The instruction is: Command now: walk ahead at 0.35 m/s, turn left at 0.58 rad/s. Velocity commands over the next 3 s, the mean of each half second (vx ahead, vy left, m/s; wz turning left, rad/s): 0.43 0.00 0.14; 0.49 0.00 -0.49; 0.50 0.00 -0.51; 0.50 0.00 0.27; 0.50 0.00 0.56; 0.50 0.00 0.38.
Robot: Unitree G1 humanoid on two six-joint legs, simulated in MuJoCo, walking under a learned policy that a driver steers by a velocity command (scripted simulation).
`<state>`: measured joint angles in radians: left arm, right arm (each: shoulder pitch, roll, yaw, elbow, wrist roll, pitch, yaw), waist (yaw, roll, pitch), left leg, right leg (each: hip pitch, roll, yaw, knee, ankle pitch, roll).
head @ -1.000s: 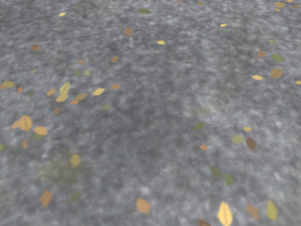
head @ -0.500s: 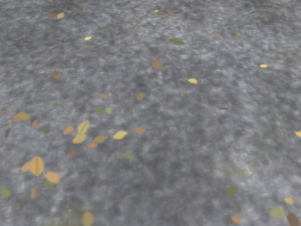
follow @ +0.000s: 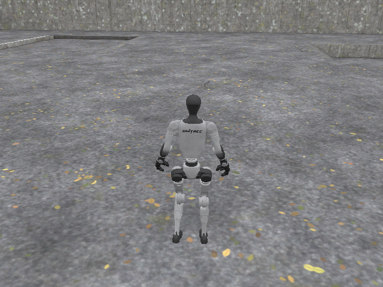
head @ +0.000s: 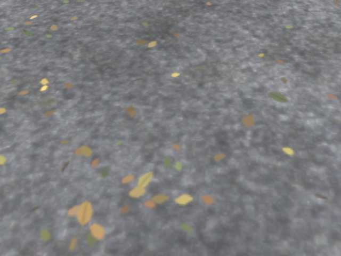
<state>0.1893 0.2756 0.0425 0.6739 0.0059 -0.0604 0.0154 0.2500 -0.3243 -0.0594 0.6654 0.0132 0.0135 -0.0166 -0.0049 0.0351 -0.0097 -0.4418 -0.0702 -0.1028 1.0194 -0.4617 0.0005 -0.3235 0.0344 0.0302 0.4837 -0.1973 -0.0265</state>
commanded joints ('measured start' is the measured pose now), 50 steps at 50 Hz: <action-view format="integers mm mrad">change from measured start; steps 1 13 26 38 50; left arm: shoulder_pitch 39 145 115 -181 17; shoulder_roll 137 208 83 49 133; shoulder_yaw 40 57 35 16 57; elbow -42 66 52 -93 -82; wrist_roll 0 -36 -38 -30 -7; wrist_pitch -14 -14 12 16 -7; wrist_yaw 10 -31 -24 -85 -41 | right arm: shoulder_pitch -27 -204 8 90 -2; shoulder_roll -96 -20 -31 -131 -108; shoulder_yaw -33 5 -21 -59 -31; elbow -82 -130 -11 99 -5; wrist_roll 1 7 -26 2 -22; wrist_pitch -20 -72 -120 -89 -138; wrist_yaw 12 49 29 -1 9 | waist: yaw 38 86 -1 -51 -13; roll -166 -148 86 12 -61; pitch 22 47 32 120 -45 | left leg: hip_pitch -294 -54 363 512 -179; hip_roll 115 112 324 362 185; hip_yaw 9 113 -6 277 0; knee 108 -406 -856 -821 133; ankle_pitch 111 286 430 735 150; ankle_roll -30 -14 167 129 -9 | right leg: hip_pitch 216 181 -384 -358 215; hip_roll -271 -274 -149 -104 -207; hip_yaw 307 93 75 -62 387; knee -283 -291 665 169 -241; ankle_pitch -206 65 -1 158 201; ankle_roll -136 -171 36 -34 -281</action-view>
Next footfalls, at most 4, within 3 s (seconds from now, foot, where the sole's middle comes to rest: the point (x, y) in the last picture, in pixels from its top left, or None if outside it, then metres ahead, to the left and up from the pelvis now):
0.34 left None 0.23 0.19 -0.77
0.86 right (202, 248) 0.53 -0.06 -0.77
1.34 left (177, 175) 0.86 0.02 -0.77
1.80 right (248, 162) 0.93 -0.31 -0.77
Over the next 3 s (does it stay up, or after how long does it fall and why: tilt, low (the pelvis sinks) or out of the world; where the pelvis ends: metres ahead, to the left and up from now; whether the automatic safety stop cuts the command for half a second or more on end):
stays up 1.48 -0.25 0.01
